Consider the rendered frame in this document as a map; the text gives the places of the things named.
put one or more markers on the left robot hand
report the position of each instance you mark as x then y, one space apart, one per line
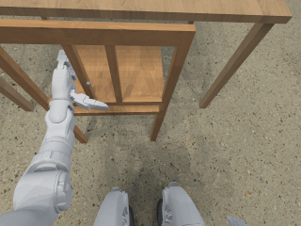
62 82

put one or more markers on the table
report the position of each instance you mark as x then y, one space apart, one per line
262 13

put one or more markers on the robot left forearm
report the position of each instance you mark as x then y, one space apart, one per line
57 145

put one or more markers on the robot right thigh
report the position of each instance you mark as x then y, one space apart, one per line
182 209

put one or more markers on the chair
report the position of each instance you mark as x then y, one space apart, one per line
122 62

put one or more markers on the right robot hand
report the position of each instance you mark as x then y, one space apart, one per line
235 221

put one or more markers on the right robot shin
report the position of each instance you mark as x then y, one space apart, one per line
167 217

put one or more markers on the robot left upper arm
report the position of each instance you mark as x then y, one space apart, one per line
40 197

